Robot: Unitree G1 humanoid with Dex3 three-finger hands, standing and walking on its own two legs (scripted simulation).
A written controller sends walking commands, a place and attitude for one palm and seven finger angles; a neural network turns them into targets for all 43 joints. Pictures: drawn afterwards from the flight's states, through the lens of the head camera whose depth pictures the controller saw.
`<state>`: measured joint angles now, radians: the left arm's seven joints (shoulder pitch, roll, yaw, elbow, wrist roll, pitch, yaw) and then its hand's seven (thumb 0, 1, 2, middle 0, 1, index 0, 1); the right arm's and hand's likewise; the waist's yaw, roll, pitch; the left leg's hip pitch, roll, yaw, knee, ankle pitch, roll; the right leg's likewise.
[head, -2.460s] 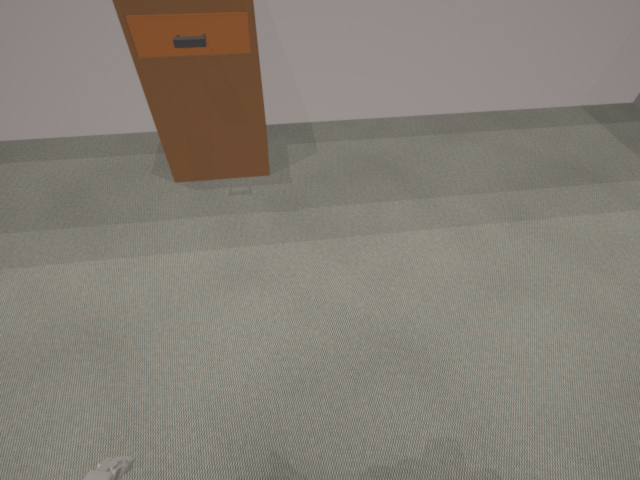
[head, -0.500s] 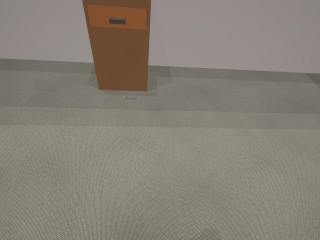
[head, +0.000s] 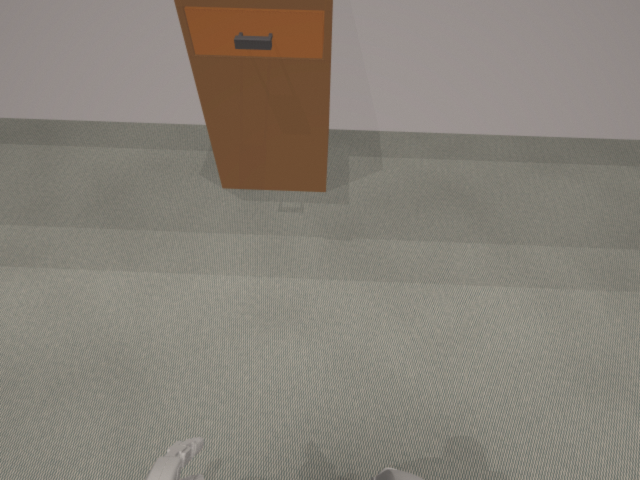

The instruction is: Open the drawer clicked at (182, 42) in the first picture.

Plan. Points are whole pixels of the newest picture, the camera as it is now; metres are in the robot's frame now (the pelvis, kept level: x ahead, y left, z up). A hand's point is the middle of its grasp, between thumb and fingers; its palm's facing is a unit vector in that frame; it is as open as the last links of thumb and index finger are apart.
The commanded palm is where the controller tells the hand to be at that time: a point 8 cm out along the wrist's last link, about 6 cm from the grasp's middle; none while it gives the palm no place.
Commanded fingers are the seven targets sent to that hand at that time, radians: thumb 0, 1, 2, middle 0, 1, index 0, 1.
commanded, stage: walk to a spot facing it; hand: left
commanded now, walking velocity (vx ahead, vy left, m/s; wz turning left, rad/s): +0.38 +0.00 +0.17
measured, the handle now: (254, 39) +1.31 +0.23 -0.07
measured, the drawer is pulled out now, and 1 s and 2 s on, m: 0.00 0.00 0.00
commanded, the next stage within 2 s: take the last steps up to it in 0.72 s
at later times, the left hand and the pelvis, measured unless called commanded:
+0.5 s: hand (166, 452) +0.18 +0.23 -0.16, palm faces +0.11 -0.98 -0.15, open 7.4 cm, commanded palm none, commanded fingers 0.00 0.90 0.90 -0.20 -0.30 -0.20 -0.30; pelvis +0.23 +0.06 +0.02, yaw +2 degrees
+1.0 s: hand (240, 254) +0.53 +0.17 -0.14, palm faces +0.01 -0.97 -0.23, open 7.3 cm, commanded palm none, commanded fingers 0.00 0.90 0.90 -0.20 -0.30 -0.20 -0.30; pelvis +0.44 -0.01 +0.02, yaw -1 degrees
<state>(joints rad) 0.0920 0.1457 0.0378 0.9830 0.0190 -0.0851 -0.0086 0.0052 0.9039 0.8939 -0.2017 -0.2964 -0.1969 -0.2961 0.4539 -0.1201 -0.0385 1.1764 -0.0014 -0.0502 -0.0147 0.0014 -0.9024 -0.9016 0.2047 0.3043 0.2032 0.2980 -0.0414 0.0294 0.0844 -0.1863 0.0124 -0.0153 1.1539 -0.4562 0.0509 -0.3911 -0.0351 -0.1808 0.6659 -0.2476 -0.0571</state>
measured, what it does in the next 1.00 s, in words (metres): walks ahead: left foot, then right foot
